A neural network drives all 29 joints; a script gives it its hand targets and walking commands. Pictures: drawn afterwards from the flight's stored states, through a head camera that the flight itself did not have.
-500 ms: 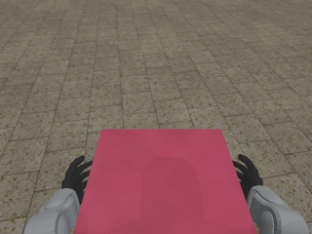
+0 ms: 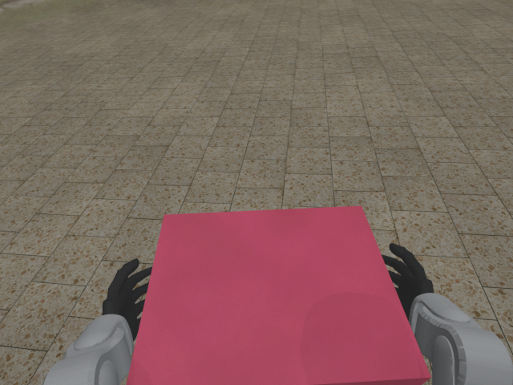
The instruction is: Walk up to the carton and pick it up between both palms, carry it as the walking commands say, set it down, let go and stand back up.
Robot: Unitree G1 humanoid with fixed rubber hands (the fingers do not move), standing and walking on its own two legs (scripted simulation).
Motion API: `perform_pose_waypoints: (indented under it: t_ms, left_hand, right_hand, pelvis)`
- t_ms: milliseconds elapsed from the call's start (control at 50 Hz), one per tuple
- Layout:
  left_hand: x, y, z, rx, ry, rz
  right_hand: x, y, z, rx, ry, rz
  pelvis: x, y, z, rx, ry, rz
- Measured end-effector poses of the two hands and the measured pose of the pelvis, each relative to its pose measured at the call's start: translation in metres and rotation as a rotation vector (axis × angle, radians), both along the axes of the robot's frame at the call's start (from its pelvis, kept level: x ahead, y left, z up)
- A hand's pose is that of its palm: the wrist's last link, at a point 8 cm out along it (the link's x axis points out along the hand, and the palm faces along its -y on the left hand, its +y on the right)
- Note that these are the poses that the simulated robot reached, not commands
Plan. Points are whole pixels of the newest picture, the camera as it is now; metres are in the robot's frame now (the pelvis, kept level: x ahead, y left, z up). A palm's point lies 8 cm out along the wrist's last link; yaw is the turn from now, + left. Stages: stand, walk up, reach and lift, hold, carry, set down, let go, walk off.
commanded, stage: carry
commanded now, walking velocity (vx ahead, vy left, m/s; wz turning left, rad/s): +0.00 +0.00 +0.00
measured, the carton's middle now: (268, 326) +0.24 +0.00 +0.01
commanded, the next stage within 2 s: none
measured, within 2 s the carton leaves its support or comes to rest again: neither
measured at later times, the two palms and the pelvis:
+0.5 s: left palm (60, 356) +0.19 +0.25 +0.09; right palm (364, 320) +0.21 -0.13 +0.08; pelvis -0.02 +0.06 -0.01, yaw +5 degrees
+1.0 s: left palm (66, 360) +0.18 +0.25 +0.09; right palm (369, 314) +0.22 -0.14 +0.08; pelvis -0.02 +0.04 +0.00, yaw +6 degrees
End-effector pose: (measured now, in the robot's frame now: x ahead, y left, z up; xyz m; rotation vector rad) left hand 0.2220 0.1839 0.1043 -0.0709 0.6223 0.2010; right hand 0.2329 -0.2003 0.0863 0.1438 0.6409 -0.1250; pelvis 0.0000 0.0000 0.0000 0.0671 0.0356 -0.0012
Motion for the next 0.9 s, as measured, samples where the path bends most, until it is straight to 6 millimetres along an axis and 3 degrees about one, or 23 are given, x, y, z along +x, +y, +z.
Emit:
perform_pose_waypoints:
  t_ms: [140, 180, 240, 380, 600, 900]
  left_hand:
    - [-0.027, 0.053, -0.011, -0.032, -0.007, 0.104]
    - [-0.031, 0.068, -0.022, -0.036, -0.014, 0.107]
    - [-0.042, 0.083, -0.036, -0.056, 0.044, 0.108]
    - [-0.043, 0.080, -0.027, -0.066, 0.013, 0.073]
    - [-0.037, 0.073, -0.004, -0.022, -0.001, 0.069]
    - [-0.046, 0.068, -0.011, -0.040, 0.018, 0.103]
  right_hand:
    - [0.011, 0.055, -0.001, -0.020, -0.007, 0.093]
    - [0.009, 0.071, -0.008, -0.028, -0.014, 0.099]
    - [-0.002, 0.085, -0.018, -0.031, 0.045, 0.085]
    - [-0.021, 0.080, -0.008, -0.030, 0.013, 0.048]
    - [-0.013, 0.074, 0.004, -0.025, -0.004, 0.067]
    - [-0.012, 0.070, -0.002, -0.023, 0.017, 0.085]
  pelvis:
    - [-0.007, 0.029, -0.007, -0.016, 0.018, 0.068]
    - [-0.009, 0.039, -0.017, -0.038, 0.020, 0.077]
    - [-0.014, 0.045, -0.015, -0.036, 0.006, 0.095]
    - [-0.020, 0.054, -0.011, -0.038, -0.018, 0.097]
    - [-0.020, 0.052, -0.004, -0.055, -0.019, 0.099]
    - [-0.022, 0.040, -0.004, -0.056, -0.006, 0.107]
